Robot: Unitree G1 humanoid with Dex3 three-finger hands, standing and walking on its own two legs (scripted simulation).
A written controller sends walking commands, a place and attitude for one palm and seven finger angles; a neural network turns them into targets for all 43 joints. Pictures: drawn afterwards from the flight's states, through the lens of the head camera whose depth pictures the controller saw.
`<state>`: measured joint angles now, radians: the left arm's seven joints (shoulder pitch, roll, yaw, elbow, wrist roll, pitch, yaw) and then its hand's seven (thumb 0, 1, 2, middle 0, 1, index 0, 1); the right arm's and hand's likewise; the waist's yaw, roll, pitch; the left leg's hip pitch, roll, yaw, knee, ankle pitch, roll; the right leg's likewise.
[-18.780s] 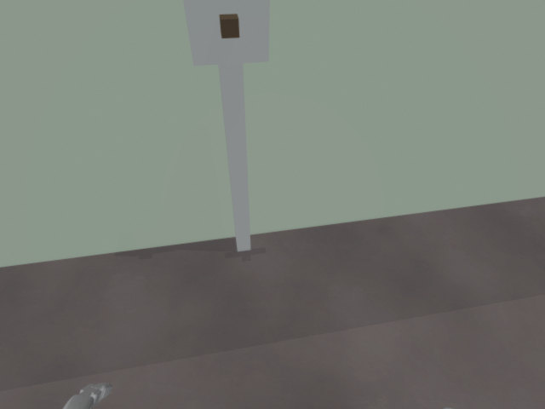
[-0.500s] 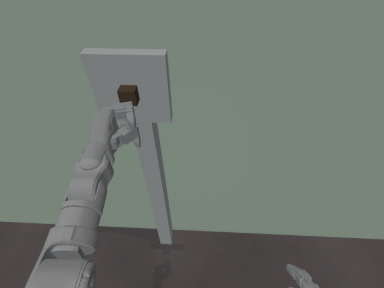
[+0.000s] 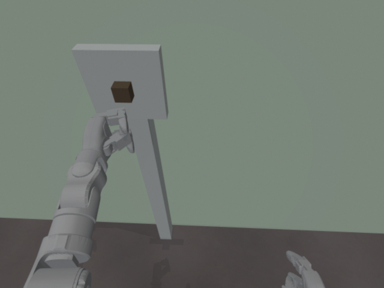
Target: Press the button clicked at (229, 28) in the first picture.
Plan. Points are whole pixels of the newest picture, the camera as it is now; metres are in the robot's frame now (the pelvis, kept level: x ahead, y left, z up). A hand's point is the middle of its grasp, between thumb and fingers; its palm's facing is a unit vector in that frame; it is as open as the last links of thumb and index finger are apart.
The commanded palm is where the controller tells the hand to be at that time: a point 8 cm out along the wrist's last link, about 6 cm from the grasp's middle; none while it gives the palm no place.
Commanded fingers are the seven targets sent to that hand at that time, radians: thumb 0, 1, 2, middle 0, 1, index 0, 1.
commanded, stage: aim a knuckle at the button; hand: left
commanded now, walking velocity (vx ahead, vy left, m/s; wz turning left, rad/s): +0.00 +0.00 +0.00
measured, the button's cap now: (123, 91) +0.48 +0.18 +0.18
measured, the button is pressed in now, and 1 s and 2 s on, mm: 0 0 14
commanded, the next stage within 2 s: press the button with the knuckle in 0.68 s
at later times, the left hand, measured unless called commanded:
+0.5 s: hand (120, 123) +0.41 +0.18 +0.15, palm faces +0.03 -1.00 +0.00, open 3.1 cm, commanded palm +0.37 +0.22 +0.15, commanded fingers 0.00 0.90 0.90 -1.30 -1.50 -1.30 -1.50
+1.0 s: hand (123, 128) +0.40 +0.17 +0.15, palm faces +0.01 -1.00 +0.02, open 3.1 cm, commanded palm +0.38 +0.21 +0.15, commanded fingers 0.00 0.90 0.90 -1.30 -1.50 -1.30 -1.50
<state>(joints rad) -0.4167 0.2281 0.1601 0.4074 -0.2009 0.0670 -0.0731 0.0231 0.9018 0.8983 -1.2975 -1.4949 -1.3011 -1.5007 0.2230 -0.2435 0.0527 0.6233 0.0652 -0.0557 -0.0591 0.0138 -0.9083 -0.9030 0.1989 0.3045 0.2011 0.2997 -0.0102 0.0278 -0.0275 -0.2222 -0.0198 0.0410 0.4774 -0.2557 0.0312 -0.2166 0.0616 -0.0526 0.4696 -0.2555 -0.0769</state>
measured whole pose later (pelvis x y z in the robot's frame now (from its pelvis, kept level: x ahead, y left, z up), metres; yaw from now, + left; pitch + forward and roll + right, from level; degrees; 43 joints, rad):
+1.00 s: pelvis +0.01 +0.02 +0.00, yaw +1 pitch +1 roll +0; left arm -0.49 0.22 0.13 0.45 -0.20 0.10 -0.07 0.02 0.90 0.90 -1.30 -1.50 -1.30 -1.50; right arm 0.22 -0.23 0.06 0.64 0.07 -0.05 -0.06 0.01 -0.91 -0.90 0.20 0.30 0.20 0.30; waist -0.01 0.03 -0.04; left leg -0.23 -0.04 0.04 0.49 -0.27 0.06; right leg -0.21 0.04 -0.05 0.47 -0.26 -0.05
